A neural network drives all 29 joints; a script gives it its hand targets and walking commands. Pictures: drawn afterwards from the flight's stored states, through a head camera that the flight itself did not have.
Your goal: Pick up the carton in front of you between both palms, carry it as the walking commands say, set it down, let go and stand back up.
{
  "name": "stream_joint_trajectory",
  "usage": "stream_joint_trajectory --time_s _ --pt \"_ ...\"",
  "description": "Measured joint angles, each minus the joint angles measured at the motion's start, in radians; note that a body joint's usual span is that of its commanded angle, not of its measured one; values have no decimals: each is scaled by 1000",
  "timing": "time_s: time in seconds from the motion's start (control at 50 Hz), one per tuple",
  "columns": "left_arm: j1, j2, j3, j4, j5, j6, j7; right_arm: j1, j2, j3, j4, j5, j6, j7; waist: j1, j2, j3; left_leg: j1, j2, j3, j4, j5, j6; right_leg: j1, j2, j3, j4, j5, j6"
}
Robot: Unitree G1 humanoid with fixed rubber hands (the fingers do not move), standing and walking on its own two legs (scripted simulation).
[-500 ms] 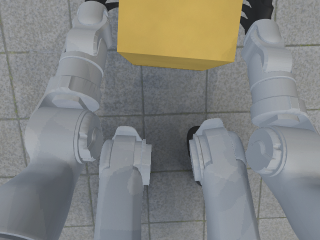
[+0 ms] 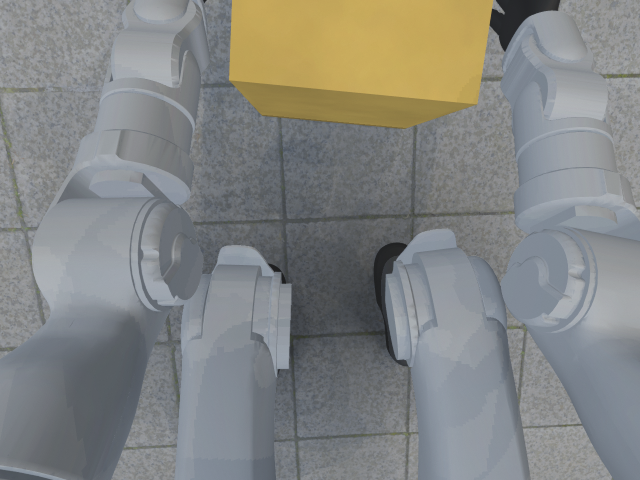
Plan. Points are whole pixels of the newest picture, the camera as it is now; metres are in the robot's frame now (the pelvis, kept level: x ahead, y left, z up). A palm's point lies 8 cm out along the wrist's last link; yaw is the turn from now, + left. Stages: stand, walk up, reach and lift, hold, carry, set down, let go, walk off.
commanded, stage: set down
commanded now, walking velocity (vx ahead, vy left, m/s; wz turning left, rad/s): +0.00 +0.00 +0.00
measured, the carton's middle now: (350, 17) +0.55 -0.04 -0.24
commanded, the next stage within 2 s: let go in 1.44 s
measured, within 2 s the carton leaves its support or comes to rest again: neither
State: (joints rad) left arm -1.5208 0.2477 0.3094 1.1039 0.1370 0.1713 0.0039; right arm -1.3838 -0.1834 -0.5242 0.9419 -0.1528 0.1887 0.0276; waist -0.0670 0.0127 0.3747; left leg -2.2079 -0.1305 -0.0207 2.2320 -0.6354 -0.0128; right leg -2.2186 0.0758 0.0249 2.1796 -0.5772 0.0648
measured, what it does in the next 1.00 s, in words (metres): rises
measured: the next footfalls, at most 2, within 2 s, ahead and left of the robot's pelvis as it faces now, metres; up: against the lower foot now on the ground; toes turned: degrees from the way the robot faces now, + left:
none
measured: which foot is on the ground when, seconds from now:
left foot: down 0.00-1.00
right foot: down 0.00-1.00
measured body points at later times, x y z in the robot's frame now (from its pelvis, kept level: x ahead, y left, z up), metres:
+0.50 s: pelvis +0.00 -0.01 -0.01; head +0.37 -0.01 +0.24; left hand +0.59 +0.15 -0.17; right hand +0.54 -0.24 -0.17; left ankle +0.10 +0.10 -0.34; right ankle +0.12 -0.12 -0.34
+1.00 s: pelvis +0.01 -0.01 +0.11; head +0.35 -0.01 +0.41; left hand +0.59 +0.15 +0.00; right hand +0.54 -0.24 +0.00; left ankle +0.10 +0.10 -0.34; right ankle +0.12 -0.12 -0.34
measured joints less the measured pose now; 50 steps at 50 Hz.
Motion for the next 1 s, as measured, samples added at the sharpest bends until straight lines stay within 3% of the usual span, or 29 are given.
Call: stream_joint_trajectory --time_s 0.18,0.28,0.38,0.46,0.62,0.82,1.0 --pt "-3 28 -51 24 -23 -38 7 -31 -24 20 83 15 -59 -17 -2 -8 46 14 10 2 11 -9 1 14 -5 -5 10 -8 0" --pt "18 108 -172 54 -164 -78 70 -28 -86 125 162 151 -127 -93 -1 -17 73 13 27 3 21 -16 3 10 -21 -19 19 -10 -15" --pt "25 187 -287 35 -312 -94 78 -20 -151 245 165 299 -151 -116 -1 -13 63 -9 47 12 41 -19 11 -16 -46 -36 40 -8 -41" --pt "19 203 -326 11 -365 -85 78 -12 -167 301 128 363 -140 -129 -6 -11 35 -22 52 14 44 -13 10 -32 -51 -40 46 -2 -48" --pt "72 168 -269 -88 -316 -20 96 55 -125 317 -21 363 -67 -164 -10 -8 -75 20 66 14 -48 0 11 1 -38 -33 -45 20 -51" --pt "104 137 -156 -18 -219 -10 62 98 -81 245 1 272 -43 -147 -13 2 -280 73 68 10 -272 51 11 55 -34 -20 -262 63 -51" --pt "165 135 -148 -116 -202 20 50 156 -78 222 -89 256 -13 -133 -16 3 -344 139 61 0 -431 90 9 126 -39 -17 -417 92 -52"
